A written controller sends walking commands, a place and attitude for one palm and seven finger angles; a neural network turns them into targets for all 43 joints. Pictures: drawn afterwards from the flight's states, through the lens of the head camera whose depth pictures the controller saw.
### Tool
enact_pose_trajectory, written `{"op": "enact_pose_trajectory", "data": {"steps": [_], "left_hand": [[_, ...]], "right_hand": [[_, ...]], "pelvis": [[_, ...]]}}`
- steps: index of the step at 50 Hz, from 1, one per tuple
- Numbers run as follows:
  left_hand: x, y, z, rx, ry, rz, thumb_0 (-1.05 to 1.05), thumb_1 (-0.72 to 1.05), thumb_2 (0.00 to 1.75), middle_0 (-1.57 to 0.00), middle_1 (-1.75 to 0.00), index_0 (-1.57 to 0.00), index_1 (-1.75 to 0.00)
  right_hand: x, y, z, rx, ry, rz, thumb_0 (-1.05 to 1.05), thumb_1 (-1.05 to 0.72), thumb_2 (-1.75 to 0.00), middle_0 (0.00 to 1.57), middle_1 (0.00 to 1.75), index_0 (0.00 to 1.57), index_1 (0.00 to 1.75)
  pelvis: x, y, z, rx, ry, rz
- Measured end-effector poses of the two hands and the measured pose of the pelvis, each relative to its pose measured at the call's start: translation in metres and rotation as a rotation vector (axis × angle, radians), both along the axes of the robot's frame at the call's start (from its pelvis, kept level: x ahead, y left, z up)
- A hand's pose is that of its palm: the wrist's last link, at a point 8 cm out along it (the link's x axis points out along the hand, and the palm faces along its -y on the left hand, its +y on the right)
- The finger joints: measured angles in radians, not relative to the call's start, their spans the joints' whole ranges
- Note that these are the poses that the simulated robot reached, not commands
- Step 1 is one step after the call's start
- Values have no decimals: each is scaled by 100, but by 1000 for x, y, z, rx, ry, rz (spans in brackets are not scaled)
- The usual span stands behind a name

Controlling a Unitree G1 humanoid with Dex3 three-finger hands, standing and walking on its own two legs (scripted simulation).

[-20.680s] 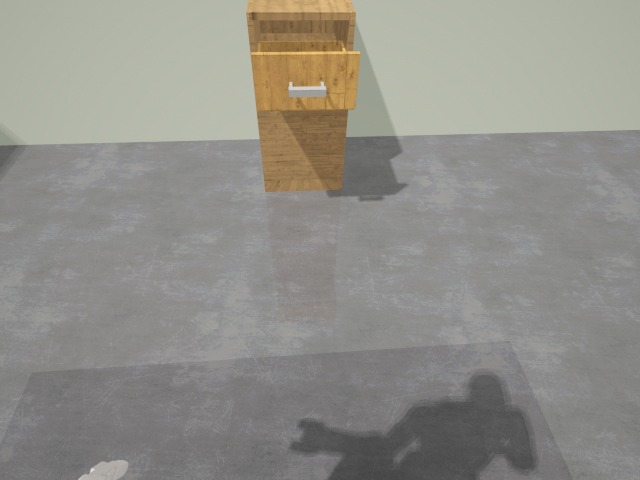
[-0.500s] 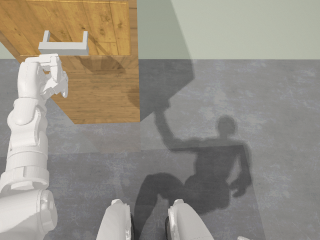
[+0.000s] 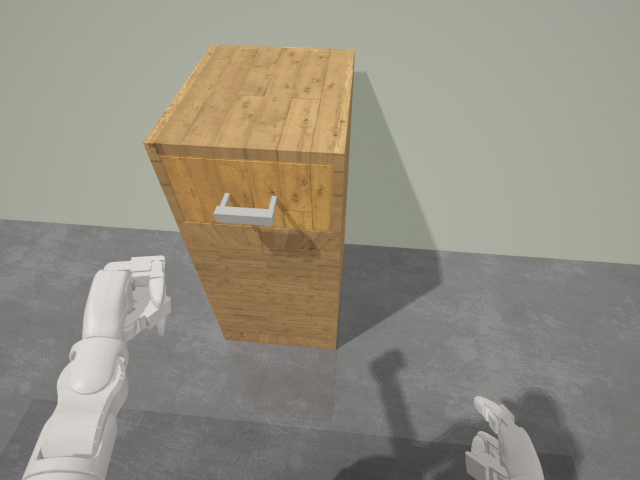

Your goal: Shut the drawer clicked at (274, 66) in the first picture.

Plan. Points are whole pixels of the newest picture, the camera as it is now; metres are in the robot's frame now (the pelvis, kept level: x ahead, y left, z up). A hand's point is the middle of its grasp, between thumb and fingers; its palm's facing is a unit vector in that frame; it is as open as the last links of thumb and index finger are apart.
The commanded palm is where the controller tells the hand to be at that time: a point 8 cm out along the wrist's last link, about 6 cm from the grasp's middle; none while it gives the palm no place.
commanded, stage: draw the hand back to the body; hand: left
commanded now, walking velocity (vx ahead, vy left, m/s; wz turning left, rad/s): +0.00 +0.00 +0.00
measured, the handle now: (247, 207) +0.62 +0.18 -0.07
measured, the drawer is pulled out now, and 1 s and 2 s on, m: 0.00 0.00 0.00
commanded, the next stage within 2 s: step back with the hand held close in 0.66 s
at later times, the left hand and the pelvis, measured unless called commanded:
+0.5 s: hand (35, 361) +0.18 +0.24 +0.19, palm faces +0.39 -0.82 -0.41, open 3.3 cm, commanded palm +0.13 +0.27 +0.20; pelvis +0.00 -0.01 +0.03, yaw +1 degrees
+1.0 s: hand (39, 346) +0.20 +0.24 +0.18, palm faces +0.33 -0.81 -0.48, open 3.3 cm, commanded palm +0.13 +0.28 +0.20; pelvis +0.00 +0.00 +0.03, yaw +0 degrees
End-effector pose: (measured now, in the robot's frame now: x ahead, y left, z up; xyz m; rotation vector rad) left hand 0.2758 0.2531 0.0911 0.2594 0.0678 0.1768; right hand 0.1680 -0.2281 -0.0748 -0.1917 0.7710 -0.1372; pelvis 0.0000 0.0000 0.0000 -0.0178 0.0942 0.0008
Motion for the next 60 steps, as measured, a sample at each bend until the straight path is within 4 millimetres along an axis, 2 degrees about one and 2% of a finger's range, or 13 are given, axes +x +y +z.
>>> {"op": "enact_pose_trajectory", "data": {"steps": [5, 10, 15, 23, 27, 31, 37, 40, 45, 50, 55, 60], "left_hand": [[-28, 12, 30, 40, -55, 85, 2, 89, 90, -140, -160, -140, -160], [-54, 9, 47, 54, -80, 97, 2, 89, 90, -140, -160, -140, -160], [-82, 12, 64, 89, -106, 114, 2, 89, 90, -140, -160, -140, -160], [-126, 20, 107, 206, -204, 165, 2, 89, 90, -141, -160, -140, -160], [-142, 21, 118, 247, -226, 180, 2, 89, 90, -141, -160, -141, -160], [-146, 23, 110, 227, -205, 206, 2, 89, 90, -141, -160, -141, -160], [-138, 21, 95, 184, -172, 211, 2, 89, 90, -141, -160, -141, -160], [-134, 18, 100, 189, -192, 190, 2, 89, 90, -141, -160, -141, -160], [-124, 24, 121, 282, -268, 152, 2, 88, 90, -141, -160, -141, -160], [-118, 28, 114, 306, -201, 104, 2, 89, 90, -141, -160, -141, -160], [-127, 29, 105, 310, -128, 59, 2, 89, 90, -141, -159, -141, -160], [-145, 37, 111, 333, -155, 68, 2, 88, 90, -141, -159, -141, -160]], "right_hand": [[9, 10, 10, 9, -30, 45, 1, -91, -90, 20, 30, 20, 30], [15, 15, 18, 16, -60, 75, 1, -91, -90, 20, 30, 21, 30], [17, 13, 24, 11, -80, 87, 1, -91, -90, 20, 30, 21, 30], [21, 8, 28, 2, -107, 110, 1, -91, -90, 20, 30, 21, 30], [23, 7, 29, 3, -118, 113, 1, -91, -90, 20, 30, 21, 30], [22, 8, 27, 1, -115, 116, 1, -91, -90, 20, 30, 21, 30], [17, 7, 26, -11, -105, 112, 1, -91, -90, 20, 30, 21, 30], [15, 6, 27, -13, -112, 106, 1, -91, -90, 20, 30, 21, 30], [12, 3, 27, -14, -86, 80, 1, -91, -90, 20, 30, 21, 30], [2, -4, 22, -17, -34, 20, 1, -91, -90, 20, 30, 21, 30], [-12, -5, 17, -26, 12, -22, 1, -91, -90, 20, 30, 21, 30], [-23, 3, 18, -34, 19, -19, 1, -91, -90, 20, 30, 20, 30]], "pelvis": [[-1, -1, 10, 4, -64, 9], [0, -1, 18, 8, -111, 8], [2, -4, 23, 10, -141, 5], [4, -6, 26, 6, -166, 9], [4, -7, 27, 5, -173, 11], [2, -7, 27, 5, -179, 17], [3, -8, 27, 7, -180, 14], [5, -8, 27, 7, -183, 10], [3, -5, 27, -2, -142, 11], [-2, 3, 27, 2, -98, -1], [-9, 11, 27, 8, -76, -6], [-21, 14, 25, 7, -77, -1]]}}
